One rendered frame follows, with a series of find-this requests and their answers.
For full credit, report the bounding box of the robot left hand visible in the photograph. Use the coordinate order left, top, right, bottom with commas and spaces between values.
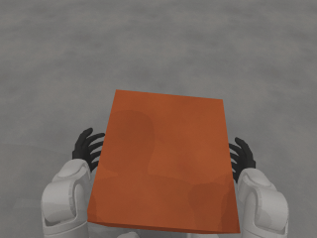
72, 127, 105, 173

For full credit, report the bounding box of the robot right forearm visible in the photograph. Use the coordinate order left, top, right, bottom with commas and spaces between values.
237, 168, 289, 238

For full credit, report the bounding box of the carton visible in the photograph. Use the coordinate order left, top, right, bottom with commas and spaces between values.
87, 89, 241, 234

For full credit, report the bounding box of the robot left forearm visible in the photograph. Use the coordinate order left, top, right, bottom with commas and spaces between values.
41, 159, 92, 238

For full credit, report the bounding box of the robot right hand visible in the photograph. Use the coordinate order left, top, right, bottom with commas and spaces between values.
228, 137, 256, 184

